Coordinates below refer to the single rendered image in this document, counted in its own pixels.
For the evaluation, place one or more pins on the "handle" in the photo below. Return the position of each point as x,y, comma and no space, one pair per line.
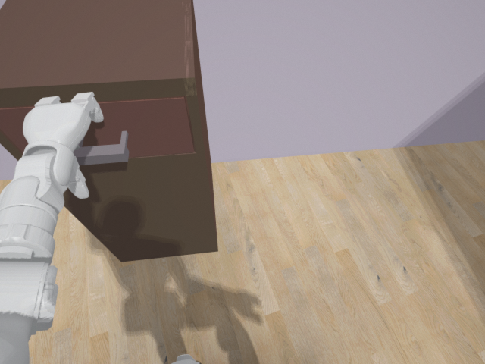
91,155

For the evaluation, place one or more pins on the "left robot hand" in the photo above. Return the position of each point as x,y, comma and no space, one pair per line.
67,124

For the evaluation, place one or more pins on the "drawer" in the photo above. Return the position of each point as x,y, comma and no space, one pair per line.
155,126

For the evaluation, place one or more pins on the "cabinet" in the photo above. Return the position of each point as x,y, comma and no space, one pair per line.
152,206

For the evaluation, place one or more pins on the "robot left upper arm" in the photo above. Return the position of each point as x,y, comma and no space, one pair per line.
28,295

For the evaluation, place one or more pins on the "robot left forearm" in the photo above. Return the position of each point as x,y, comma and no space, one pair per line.
30,204

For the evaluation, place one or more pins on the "robot left shin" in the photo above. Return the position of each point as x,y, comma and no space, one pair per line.
185,356

